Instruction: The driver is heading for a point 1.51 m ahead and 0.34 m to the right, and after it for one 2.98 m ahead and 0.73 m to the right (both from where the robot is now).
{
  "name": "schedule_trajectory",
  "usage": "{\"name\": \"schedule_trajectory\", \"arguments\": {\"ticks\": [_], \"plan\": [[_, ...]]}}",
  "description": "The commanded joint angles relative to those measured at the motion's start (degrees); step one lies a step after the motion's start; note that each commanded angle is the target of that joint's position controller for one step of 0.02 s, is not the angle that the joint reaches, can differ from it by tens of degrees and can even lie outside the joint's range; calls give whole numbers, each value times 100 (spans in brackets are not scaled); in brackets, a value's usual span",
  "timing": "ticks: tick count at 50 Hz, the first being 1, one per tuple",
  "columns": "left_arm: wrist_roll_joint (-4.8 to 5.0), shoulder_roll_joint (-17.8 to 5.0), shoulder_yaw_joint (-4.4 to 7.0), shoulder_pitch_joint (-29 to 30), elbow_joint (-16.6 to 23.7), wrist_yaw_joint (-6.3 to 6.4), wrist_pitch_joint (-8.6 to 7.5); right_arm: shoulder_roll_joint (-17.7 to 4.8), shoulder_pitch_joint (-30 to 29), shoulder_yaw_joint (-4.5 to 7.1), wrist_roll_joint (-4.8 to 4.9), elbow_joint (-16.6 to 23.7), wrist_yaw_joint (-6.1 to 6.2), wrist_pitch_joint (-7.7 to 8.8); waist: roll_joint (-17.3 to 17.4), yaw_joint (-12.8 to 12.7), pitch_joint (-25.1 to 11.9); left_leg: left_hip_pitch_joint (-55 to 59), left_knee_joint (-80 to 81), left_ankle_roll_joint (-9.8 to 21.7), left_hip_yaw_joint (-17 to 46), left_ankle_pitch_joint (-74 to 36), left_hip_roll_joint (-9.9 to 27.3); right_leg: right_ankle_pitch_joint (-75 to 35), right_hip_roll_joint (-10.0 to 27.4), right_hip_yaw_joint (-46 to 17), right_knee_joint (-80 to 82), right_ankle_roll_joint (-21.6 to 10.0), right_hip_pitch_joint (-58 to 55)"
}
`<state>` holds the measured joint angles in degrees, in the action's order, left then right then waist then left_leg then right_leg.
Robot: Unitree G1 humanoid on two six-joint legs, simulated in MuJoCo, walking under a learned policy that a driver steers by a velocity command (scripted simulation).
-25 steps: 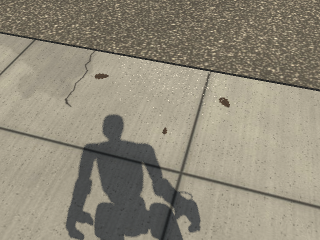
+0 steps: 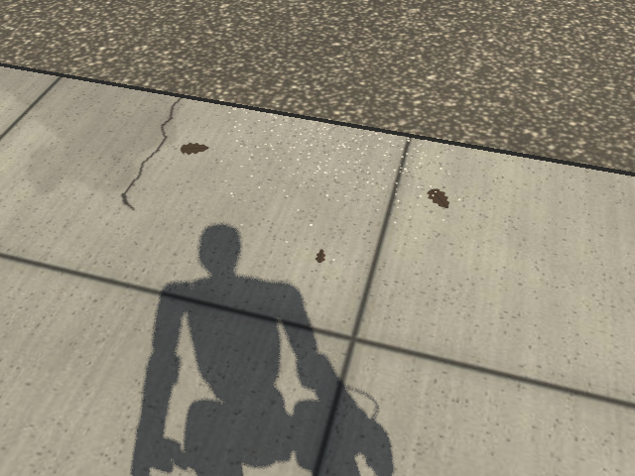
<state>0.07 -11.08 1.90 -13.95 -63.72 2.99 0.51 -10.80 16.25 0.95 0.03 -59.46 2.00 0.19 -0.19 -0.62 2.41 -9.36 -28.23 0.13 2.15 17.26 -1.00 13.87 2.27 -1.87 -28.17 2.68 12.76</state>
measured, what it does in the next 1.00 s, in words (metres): walks ahead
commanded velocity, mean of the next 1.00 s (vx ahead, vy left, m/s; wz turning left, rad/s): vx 0.22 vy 0.00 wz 0.00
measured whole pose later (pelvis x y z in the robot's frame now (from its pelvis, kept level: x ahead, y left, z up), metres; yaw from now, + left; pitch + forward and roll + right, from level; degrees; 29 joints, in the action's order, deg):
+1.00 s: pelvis +0.22 -0.02 -0.01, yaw +0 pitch +2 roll +0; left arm 0.6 -11.4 1.3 -31.6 -62.1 1.2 -4.3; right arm -12.6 -3.7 1.3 1.8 -48.4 -2.6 5.7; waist 0.6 -5.4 1.9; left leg -33.8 -31.8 4.2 -2.8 1.7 1.4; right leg 22.7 0.0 1.3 -9.2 -0.2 -11.5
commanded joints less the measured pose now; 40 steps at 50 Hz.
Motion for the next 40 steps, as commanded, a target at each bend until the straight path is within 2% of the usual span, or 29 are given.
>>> {"name": "schedule_trajectory", "arguments": {"ticks": [1,17,18,20,21,22,24,25,26,27,28,29,30,31,32,33,34,35,36,37,40], "plan": [[1,-536,67,-279,75,15,-30,-527,317,76,2,64,15,34,30,6,123,-471,624,80,65,-776,116,-650,-76,130,362,-105,-178],[10,-435,-1,-486,10,9,-34,-431,523,12,12,-151,25,28,16,26,168,-524,603,52,3,-716,98,-609,-109,134,350,-143,-106],[7,-364,-20,-595,-48,11,-28,-378,634,-2,9,-216,32,19,41,29,28,-471,650,68,-41,-127,49,-100,-186,221,333,-152,-165],[64,-415,9,-604,-31,35,-23,-605,642,75,78,-189,71,-11,222,60,272,-756,719,288,93,1870,55,1620,-439,462,-22,-268,208],[63,-435,16,-523,33,33,-57,-686,653,103,100,-139,79,2,303,97,533,-964,868,438,345,2612,225,2126,-444,445,-170,-346,549],[65,-366,0,-420,115,12,-128,-763,749,131,127,-119,71,48,457,158,715,-1008,1053,607,737,2985,497,2135,-421,435,-390,-399,844],[83,-132,-49,-290,247,-89,-332,-1039,1005,241,182,-139,32,165,1079,257,746,-687,1587,1057,1898,3277,1313,1263,-421,605,-1330,-408,1273],[106,-140,-48,-251,299,-147,-424,-1091,942,274,193,-103,20,199,1160,233,820,-859,1772,1255,2344,3200,1632,1100,-260,454,-1673,-505,1256],[147,-146,-41,-322,319,-198,-502,-1036,720,261,184,-11,4,229,1096,88,892,-1051,1789,1281,2371,2995,1689,1178,-176,395,-1577,-629,1096],[185,-94,-46,-591,264,-231,-559,-995,406,245,209,96,-19,242,1057,-143,933,-1313,1618,1145,2058,2747,1541,1226,-172,435,-919,-750,604],[188,-110,-16,-1088,86,-240,-590,-931,78,222,243,213,-40,238,875,-414,908,-1718,1228,897,1523,2328,1172,979,-267,474,-58,-796,-296],[126,-330,69,-1644,-120,-240,-599,-801,-130,194,233,324,-47,268,316,-573,746,-2090,255,633,862,1437,697,676,-87,0,343,-772,-1083],[124,-967,250,-2466,-259,-246,-620,-436,-238,103,194,465,-55,353,-1205,-794,348,-2826,-1804,246,-236,691,-23,1439,975,-1850,1307,-1199,-1891],[57,-1368,299,-2860,-266,-338,-701,-355,-289,85,226,657,-41,483,-1889,-790,175,-3605,-3212,233,-48,1383,-241,1818,2030,-4071,2054,-1847,-2082],[0,-937,160,-2230,-100,-339,-769,-553,-281,130,285,651,-78,563,-966,-427,507,-3940,-4094,358,340,1087,167,1717,2103,-3941,1998,-1843,-1812],[24,-695,94,-1793,78,-354,-796,-527,-188,123,291,587,-144,617,-628,-260,629,-4054,-4311,477,361,499,389,1436,1822,-3136,1945,-1658,-1669],[45,-657,64,-1510,186,-383,-784,-558,-171,155,239,544,-169,658,-433,-157,585,-4030,-4136,530,253,13,557,986,1546,-2464,1991,-1476,-1634],[51,-531,12,-1432,229,-393,-749,-732,-324,233,183,566,-188,678,-387,-140,594,-3979,-3818,520,161,-320,685,221,1347,-1889,2026,-1308,-1645],[24,-360,-45,-1551,204,-381,-694,-762,-431,274,158,590,-226,669,-468,-164,508,-3780,-3568,477,32,-516,741,-422,1124,-1393,2039,-1180,-1630],[-2,-319,-67,-1734,171,-352,-650,-654,-486,270,156,596,-266,642,-546,-188,416,-3690,-3394,413,-111,-651,723,-968,999,-1082,2020,-1149,-1674],[-44,-568,-53,-1861,243,-234,-567,-343,-1190,171,138,875,-320,571,-426,-267,490,-3626,-2376,199,-337,-1073,649,-1612,918,-630,2120,-1231,-1445]]}}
